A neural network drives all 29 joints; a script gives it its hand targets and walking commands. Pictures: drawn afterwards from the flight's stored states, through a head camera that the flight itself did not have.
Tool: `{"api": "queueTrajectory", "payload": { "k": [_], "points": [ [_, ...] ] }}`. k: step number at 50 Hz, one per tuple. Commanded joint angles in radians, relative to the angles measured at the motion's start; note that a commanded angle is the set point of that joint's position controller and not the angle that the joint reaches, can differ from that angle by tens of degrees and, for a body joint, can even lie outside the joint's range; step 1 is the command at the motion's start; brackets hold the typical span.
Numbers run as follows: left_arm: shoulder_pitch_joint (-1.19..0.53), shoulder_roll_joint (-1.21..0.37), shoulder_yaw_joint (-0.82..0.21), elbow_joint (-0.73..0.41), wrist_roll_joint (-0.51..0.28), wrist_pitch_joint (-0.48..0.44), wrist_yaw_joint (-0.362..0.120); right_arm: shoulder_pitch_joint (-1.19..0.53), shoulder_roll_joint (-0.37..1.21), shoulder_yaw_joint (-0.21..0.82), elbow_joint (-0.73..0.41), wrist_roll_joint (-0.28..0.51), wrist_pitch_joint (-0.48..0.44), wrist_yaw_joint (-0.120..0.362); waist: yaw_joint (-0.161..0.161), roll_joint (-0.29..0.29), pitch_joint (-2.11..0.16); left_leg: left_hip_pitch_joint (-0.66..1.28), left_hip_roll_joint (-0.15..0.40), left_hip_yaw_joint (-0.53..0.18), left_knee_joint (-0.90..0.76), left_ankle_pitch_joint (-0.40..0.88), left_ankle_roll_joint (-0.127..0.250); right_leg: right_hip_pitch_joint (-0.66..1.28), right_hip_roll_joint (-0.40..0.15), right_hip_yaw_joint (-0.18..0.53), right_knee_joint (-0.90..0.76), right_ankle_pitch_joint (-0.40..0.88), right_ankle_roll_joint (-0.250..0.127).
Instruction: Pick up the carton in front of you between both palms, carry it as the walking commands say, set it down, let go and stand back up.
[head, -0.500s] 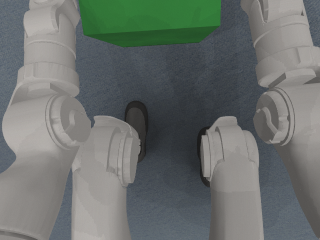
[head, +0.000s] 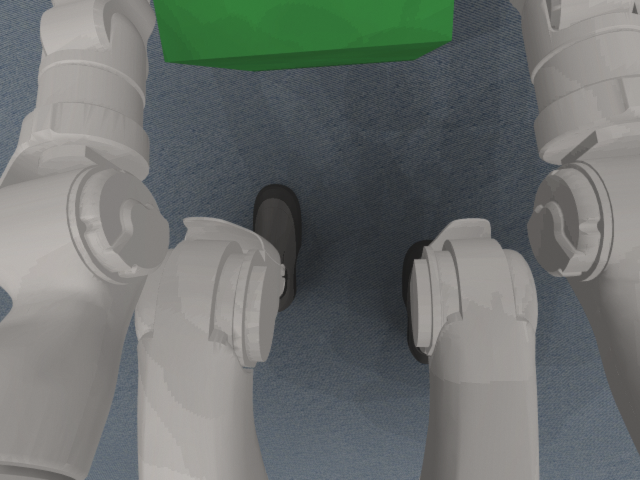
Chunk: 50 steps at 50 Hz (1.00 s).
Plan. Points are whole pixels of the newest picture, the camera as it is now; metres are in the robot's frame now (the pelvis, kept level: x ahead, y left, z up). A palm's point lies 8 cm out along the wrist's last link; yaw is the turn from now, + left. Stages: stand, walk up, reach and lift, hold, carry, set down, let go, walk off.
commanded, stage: set down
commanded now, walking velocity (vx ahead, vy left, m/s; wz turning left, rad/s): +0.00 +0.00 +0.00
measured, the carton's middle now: out of the picture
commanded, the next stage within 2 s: let go in 1.28 s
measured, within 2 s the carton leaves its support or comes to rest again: neither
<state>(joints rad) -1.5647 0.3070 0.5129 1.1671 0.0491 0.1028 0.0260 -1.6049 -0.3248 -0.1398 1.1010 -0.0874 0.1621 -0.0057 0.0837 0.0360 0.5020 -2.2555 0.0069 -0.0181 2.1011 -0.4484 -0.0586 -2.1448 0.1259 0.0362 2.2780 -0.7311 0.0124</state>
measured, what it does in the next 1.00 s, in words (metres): rises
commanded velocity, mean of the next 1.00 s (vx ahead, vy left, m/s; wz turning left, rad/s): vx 0.00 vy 0.00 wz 0.00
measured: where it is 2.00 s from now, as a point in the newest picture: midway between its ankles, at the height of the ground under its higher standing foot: (351, 295)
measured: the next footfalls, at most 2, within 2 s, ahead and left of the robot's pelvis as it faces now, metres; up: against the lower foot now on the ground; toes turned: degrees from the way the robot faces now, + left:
none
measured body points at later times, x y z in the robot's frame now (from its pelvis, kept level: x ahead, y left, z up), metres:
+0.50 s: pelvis +0.00 +0.01 +0.03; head +0.37 +0.01 +0.29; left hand +0.56 +0.23 -0.10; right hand +0.62 -0.14 -0.10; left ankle +0.15 +0.14 -0.34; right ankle +0.07 -0.10 -0.34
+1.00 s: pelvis +0.02 +0.01 +0.16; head +0.37 +0.01 +0.44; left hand +0.56 +0.24 +0.05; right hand +0.63 -0.15 +0.05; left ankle +0.15 +0.14 -0.34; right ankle +0.07 -0.10 -0.34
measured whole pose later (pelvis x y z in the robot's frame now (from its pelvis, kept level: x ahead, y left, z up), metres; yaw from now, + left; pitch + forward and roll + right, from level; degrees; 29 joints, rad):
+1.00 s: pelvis +0.02 +0.01 +0.16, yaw -1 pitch +49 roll +0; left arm -1.25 0.24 0.34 0.77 -0.09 0.24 0.13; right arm -1.43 -0.44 -0.12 0.98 0.07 0.25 0.00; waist 0.11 -0.02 0.03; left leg -2.02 0.01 -0.01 1.54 -0.36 -0.02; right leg -1.93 0.07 0.03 1.66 -0.57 0.00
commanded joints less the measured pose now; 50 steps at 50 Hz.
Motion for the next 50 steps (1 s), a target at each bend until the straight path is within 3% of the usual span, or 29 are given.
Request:
{"api": "queueTrajectory", "payload": {
  "k": [1, 6, 10, 19, 26, 31, 38, 44, 50],
  "points": [
    [-0.144, 0.102, -0.079, -0.020, -0.093, -0.059, 0.056, -0.339, -0.207, 0.091, -0.088, 0.113, -0.053, -0.059, 0.036, -0.190, -1.046, 0.670, -0.024, 0.052, 0.019, 0.338, 0.028, 0.270, -0.091, 0.010, -0.290, 0.387, 0.040],
    [-0.211, 0.162, -0.166, -0.039, -0.208, -0.102, 0.071, -0.411, -0.184, 0.232, -0.079, 0.273, -0.073, -0.051, 0.093, -0.207, -1.204, 0.682, -0.003, 0.053, 0.028, 0.452, 0.048, 0.348, -0.103, 0.029, -0.255, 0.502, 0.034],
    [-0.195, 0.188, -0.193, -0.062, -0.231, -0.097, 0.080, -0.374, -0.203, 0.252, -0.039, 0.324, -0.066, -0.047, 0.104, -0.176, -1.288, 0.756, 0.001, 0.053, 0.004, 0.465, 0.052, 0.344, -0.097, 0.006, -0.253, 0.468, 0.027],
    [-0.180, 0.196, -0.218, -0.293, -0.233, -0.013, 0.133, -0.378, -0.275, 0.176, -0.172, 0.289, -0.010, -0.082, 0.087, -0.148, -1.665, 1.033, -0.030, 0.086, -0.093, 0.464, 0.057, 0.421, -0.064, -0.066, -0.348, 0.379, 0.004],
    [-0.115, 0.093, -0.206, -0.288, -0.180, 0.052, 0.130, -0.271, -0.246, 0.081, -0.074, 0.218, 0.034, -0.060, 0.047, -0.112, -1.423, 0.877, -0.040, 0.084, -0.223, 0.296, 0.044, 0.314, -0.055, -0.061, -0.479, 0.253, -0.014],
    [-0.068, 0.066, -0.181, -0.299, -0.143, 0.049, 0.119, -0.234, -0.237, 0.043, -0.046, 0.185, 0.019, -0.039, 0.055, -0.105, -1.429, 0.883, -0.041, 0.086, -0.295, 0.316, 0.034, 0.313, -0.052, -0.060, -0.546, 0.280, -0.007],
    [-0.008, 0.078, -0.159, -0.408, -0.130, 0.073, 0.118, -0.212, -0.240, 0.038, -0.135, 0.176, 0.033, -0.025, 0.075, -0.155, -1.605, 0.981, -0.058, 0.099, -0.407, 0.411, 0.037, 0.471, -0.034, -0.068, -0.647, 0.382, 0.003],
    [0.043, 0.075, -0.167, -0.501, -0.146, 0.107, 0.114, -0.184, -0.245, 0.025, -0.232, 0.168, 0.062, -0.013, 0.070, -0.176, -1.720, 1.081, -0.068, 0.102, -0.514, 0.498, 0.035, 0.598, -0.016, -0.075, -0.750, 0.473, 0.008],
    [0.102, 0.051, -0.162, -0.519, -0.136, 0.124, 0.103, -0.121, -0.240, -0.009, -0.238, 0.140, 0.075, 0.011, 0.062, -0.165, -1.690, 1.153, -0.068, 0.096, -0.638, 0.527, 0.031, 0.654, -0.013, -0.074, -0.872, 0.501, 0.013]
  ]
}}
